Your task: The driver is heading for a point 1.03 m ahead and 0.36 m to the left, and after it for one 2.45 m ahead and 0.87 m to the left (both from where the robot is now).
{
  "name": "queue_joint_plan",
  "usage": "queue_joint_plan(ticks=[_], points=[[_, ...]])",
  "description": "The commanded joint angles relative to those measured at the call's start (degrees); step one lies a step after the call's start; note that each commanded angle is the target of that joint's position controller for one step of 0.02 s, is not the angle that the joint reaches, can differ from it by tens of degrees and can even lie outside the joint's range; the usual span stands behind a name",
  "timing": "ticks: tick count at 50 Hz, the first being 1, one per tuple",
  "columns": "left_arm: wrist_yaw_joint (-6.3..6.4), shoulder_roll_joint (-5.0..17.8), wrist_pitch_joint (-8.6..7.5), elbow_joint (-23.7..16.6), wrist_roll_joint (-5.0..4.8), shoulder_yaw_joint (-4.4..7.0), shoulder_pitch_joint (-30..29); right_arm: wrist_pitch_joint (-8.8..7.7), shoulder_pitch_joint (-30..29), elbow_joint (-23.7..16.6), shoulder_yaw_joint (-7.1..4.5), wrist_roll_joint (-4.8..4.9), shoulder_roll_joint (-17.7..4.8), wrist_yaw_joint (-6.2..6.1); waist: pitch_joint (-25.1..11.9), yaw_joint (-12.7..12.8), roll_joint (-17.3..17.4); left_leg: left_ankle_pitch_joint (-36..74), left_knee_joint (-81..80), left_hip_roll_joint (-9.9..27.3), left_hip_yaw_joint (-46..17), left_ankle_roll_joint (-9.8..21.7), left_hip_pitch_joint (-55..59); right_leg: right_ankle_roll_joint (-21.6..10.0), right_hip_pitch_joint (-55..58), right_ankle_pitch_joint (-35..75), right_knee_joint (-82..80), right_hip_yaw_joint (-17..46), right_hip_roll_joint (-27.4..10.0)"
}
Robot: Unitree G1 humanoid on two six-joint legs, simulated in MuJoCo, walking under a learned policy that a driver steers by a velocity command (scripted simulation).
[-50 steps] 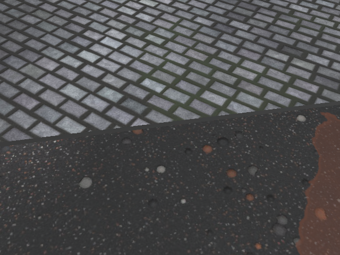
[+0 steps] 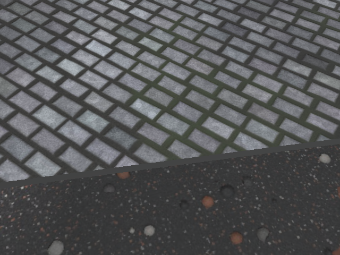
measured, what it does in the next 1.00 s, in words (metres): walks ahead: right foot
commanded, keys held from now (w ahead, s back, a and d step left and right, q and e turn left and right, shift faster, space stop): no key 1.00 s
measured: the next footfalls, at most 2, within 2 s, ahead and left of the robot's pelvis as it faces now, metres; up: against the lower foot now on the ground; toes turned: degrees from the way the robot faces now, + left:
right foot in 0.38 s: +0.16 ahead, -0.13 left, +0.00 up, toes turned -2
right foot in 1.52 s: +0.23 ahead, -0.14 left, +0.00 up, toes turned -2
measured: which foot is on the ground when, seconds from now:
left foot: down 0.00-1.00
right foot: up 0.00-0.36, down 0.38-1.00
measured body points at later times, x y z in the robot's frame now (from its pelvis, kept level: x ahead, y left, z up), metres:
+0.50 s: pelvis +0.11 -0.01 +0.02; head +0.11 -0.01 +0.47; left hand +0.12 +0.21 -0.13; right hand +0.11 -0.22 -0.14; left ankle +0.12 +0.07 -0.72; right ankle +0.12 -0.12 -0.72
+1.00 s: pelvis +0.13 -0.02 +0.03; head +0.14 -0.02 +0.48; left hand +0.11 +0.18 -0.14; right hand +0.11 -0.23 -0.14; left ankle +0.12 +0.07 -0.72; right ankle +0.12 -0.12 -0.72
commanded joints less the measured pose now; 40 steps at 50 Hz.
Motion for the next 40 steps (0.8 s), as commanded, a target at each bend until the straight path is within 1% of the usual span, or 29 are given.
queue_joint_plan(ticks=[1, 2, 3, 4, 5, 6, 7, 8, 9, 10, 12, 13, 15, 16, 17, 18, 19, 20, 21, 22, 23, 24, 25, 27, 29, 40], points=[[0.74, 5.7, 0.71, -0.8, -1.55, 1.44, 10.6, 0.67, 25.8, 4.4, -4.02, 2.24, -13.5, -0.25, -28.3, -7.2, 2.5, 50.4, -2.7, 26.3, -33.0, 16.8, 45.4, -0.1, -27.2, -3.7, 43.4, 7.0, 1.6], [0.57, 5.6, 0.77, -3.0, -0.39, 1.59, 3.6, 0.79, 18.3, 3.4, -2.87, 2.65, -10.2, -0.36, -18.7, -5.2, 2.7, 44.3, -6.4, 23.6, -25.9, 14.7, 36.0, 0.1, -29.6, 0.6, 41.2, 7.5, -1.0], [0.37, 5.0, 0.76, -3.8, 0.87, 1.6, -0.3, 0.72, 14.5, 3.2, -1.7, 2.34, -6.2, -0.48, -11.3, -4.0, 1.6, 39.9, -9.7, 20.6, -21.2, 12.0, 27.9, 0.2, -30.1, 3.4, 37.2, 6.8, -2.8], [0.06, 5.1, 1.35, -3.9, 1.75, 1.98, -1.9, 0.55, 14.1, 3.6, -1.01, 2.24, -4.0, -0.88, -8.0, -3.1, 1.5, 38.1, -12.0, 18.2, -17.5, 10.0, 22.7, 0.3, -28.4, 5.1, 34.1, 6.8, -4.0], [-0.33, 3.8, 2.41, -3.4, 2.33, 1.86, -0.5, 0.56, 14.1, 4.3, -0.35, 2.38, -2.5, -1.33, -7.1, -1.4, 2.0, 36.7, -13.7, 16.4, -14.2, 8.5, 17.8, 0.7, -24.1, 6.3, 30.7, 6.5, -4.5], [-0.56, 2.2, 3.35, -2.7, 2.35, 1.6, 0.6, 0.34, 14.4, 4.8, 0.16, 2.14, -1.8, -1.46, -7.1, -0.4, 1.7, 37.5, -14.3, 15.3, -12.0, 7.6, 14.7, 0.9, -20.3, 7.2, 27.8, 6.1, -4.3], [-0.62, 0.9, 4.08, -2.3, 2.15, 1.32, 1.5, -0.04, 14.4, 5.1, 0.25, 1.88, -2.7, -1.45, -7.6, 0.6, 1.8, 39.4, -14.4, 14.5, -10.2, 7.5, 12.7, 1.3, -17.8, 7.7, 25.2, 5.3, -3.8], [-0.49, 0.4, 4.69, -2.1, 1.99, 1.14, 1.6, -0.34, 14.1, 5.2, 0.23, 1.61, -3.8, -1.36, -7.8, 1.5, 2.5, 40.3, -14.4, 13.8, -8.5, 7.4, 11.3, 1.6, -16.5, 8.1, 22.0, 4.7, -3.6], [-0.25, 0.6, 5.17, -2.2, 1.92, 1.03, 0.8, -0.46, 13.8, 5.2, 0.32, 1.32, -4.6, -1.27, -7.8, 1.9, 3.3, 39.5, -14.4, 13.2, -7.2, 7.0, 10.6, 1.7, -15.9, 8.7, 17.8, 4.2, -3.6], [0.06, 1.0, 5.53, -2.4, 1.88, 0.91, -0.8, -0.41, 14.0, 5.4, 0.46, 1.12, -5.0, -1.2, -7.6, 1.7, 4.2, 37.1, -14.4, 12.6, -6.6, 6.4, 10.5, 1.7, -15.6, 9.5, 13.6, 3.7, -3.7], [0.56, 2.2, 6.13, -2.8, 1.68, 0.83, -4.1, 0.21, 15.6, 5.9, 0.62, 1.09, -5.5, -1.22, -7.9, 0.4, 6.0, 26.7, -15.1, 12.3, -7.1, 5.7, 10.7, 1.7, -14.9, 11.2, 8.0, 2.9, -3.7], [0.66, 2.7, 6.37, -2.8, 1.57, 0.78, -5.2, 0.69, 16.4, 6.2, 0.62, 1.15, -5.7, -1.27, -7.9, -0.3, 6.4, 19.0, -15.9, 12.3, -7.9, 5.5, 10.4, 1.8, -14.3, 11.9, 6.2, 2.6, -3.9], [0.69, 2.9, 6.5, -2.9, 1.49, 0.55, -7.7, 1.71, 17.3, 6.5, 0.66, 1.23, -5.7, -1.42, -6.2, -1.4, 6.0, 2.3, -17.7, 12.6, -10.2, 5.4, 8.7, 1.8, -13.4, 12.3, 2.8, 2.3, -4.2], [0.68, 2.8, 6.39, -2.9, 1.52, 0.41, -8.5, 2.21, 17.3, 6.6, 0.71, 1.34, -5.5, -1.54, -4.8, -1.5, 5.5, -5.2, -18.2, 12.7, -11.3, 5.1, 7.6, 1.6, -12.7, 12.5, 0.4, 2.1, -4.2], [0.7, 2.4, 6.16, -2.5, 1.61, 0.18, -8.4, 2.65, 16.7, 6.5, 0.79, 1.63, -5.3, -1.67, -3.4, -1.0, 4.5, -10.8, -18.0, 12.4, -12.0, 4.4, 6.2, 1.4, -10.9, 14.2, -3.8, 1.8, -4.2], [0.77, 2.1, 5.77, -2.0, 1.73, -0.08, -7.9, 2.98, 16.6, 6.6, 0.89, 1.84, -5.0, -1.8, -2.1, -0.7, 3.1, -14.1, -17.4, 11.8, -12.3, 3.0, 4.9, 1.2, -8.6, 16.9, -9.1, 2.1, -4.5], [0.93, 2.6, 5.16, -1.8, 1.93, -0.24, -7.4, 3.12, 17.8, 6.9, 0.99, 1.72, -4.4, -1.89, -1.3, -0.9, 1.2, -15.3, -16.8, 10.8, -12.6, 1.0, 4.3, 1.1, -6.6, 20.3, -13.5, 4.9, -6.8], [1.09, 3.9, 4.35, -1.5, 2.29, -0.25, -6.1, 3.17, 18.8, 6.9, 0.94, 1.71, -3.8, -1.9, -1.0, -1.8, -1.0, -14.0, -14.2, 8.8, -11.5, -0.7, 4.5, 0.7, -5.8, 24.0, -16.0, 9.0, -10.8], [1.12, 5.4, 4.15, -0.9, 0.96, 0.01, -8.4, 3.55, 23.3, 7.9, 1.26, 2.53, -0.9, -1.68, 0.3, -5.5, -8.0, -11.2, -14.3, 4.4, -7.9, -2.0, 8.7, -0.7, -12.0, 22.3, -16.6, 11.3, -11.6], [0.8, 2.9, 3.85, -0.9, 0.52, -0.52, -8.9, 3.86, 22.7, 8.9, 1.21, 2.27, -1.7, -1.87, 0.3, -4.5, -6.8, -7.9, -13.2, 4.6, -7.6, -2.6, 15.5, -0.3, -17.0, 18.5, -18.6, 11.0, -10.9], [0.66, 2.2, 3.5, -0.8, 0.38, -0.72, -9.2, 3.98, 22.1, 9.0, 0.9, 2.17, -2.5, -2.02, 0.2, -4.3, -5.4, -5.5, -12.7, 5.3, -8.2, -2.5, 18.2, 0.5, -18.0, 18.5, -18.9, 9.6, -9.6], [0.75, 2.7, 3.45, -0.6, 0.37, -0.59, -9.2, 4.04, 21.8, 9.1, 0.83, 2.12, -2.8, -2.07, -0.7, -4.2, -4.7, -4.4, -12.5, 5.8, -8.4, -2.4, 19.3, 0.8, -17.1, 19.4, -19.0, 8.8, -8.8], [0.97, 2.8, 3.4, -0.4, 0.37, -0.63, -8.5, 4.08, 21.2, 9.2, 0.65, 2.03, -3.3, -2.07, -0.9, -4.0, -4.1, -4.0, -12.5, 6.1, -8.6, -2.2, 19.0, 0.9, -15.9, 20.5, -18.9, 8.4, -8.4], [1.1, 2.7, 3.42, 0.1, 0.39, -0.61, -7.7, 3.99, 20.9, 9.6, 0.96, 2.01, -2.3, -2.12, -1.1, -3.7, -2.4, -3.8, -12.8, 6.4, -8.7, -2.4, 18.1, 0.6, -13.8, 22.0, -18.6, 8.3, -8.5], [1.12, 2.6, 3.48, 0.5, 0.52, -0.65, -7.1, 3.98, 20.6, 10.1, 1.06, 2.12, -1.9, -2.3, -0.9, -3.4, -1.3, -3.6, -13.0, 6.4, -8.5, -2.6, 18.0, 0.3, -13.0, 23.1, -18.5, 8.3, -8.6], [1.32, 2.0, 3.72, 1.9, 0.63, -0.87, -5.3, 4.34, 21.0, 12.3, 1.43, 2.18, -1.2, -2.89, -0.8, -2.9, -0.3, -1.2, -12.5, 6.8, -8.5, -3.0, 18.6, 0.0, -11.1, 25.8, -18.3, 7.7, -8.4]])
Over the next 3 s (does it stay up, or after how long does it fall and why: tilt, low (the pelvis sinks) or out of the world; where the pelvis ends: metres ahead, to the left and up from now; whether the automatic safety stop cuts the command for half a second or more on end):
stays up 0.90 0.20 0.02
